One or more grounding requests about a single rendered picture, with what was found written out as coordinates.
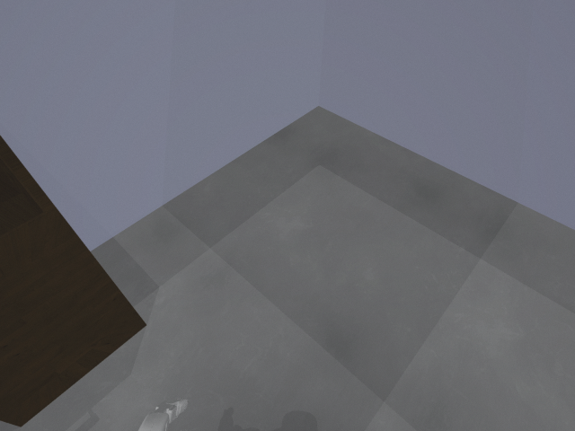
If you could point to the drawer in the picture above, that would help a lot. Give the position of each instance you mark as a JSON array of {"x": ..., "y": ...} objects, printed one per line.
[{"x": 16, "y": 204}]

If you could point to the left robot hand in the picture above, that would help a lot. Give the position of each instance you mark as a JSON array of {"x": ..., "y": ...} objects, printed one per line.
[{"x": 164, "y": 414}]

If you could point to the cabinet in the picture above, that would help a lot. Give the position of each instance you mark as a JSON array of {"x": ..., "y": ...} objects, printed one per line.
[{"x": 60, "y": 312}]

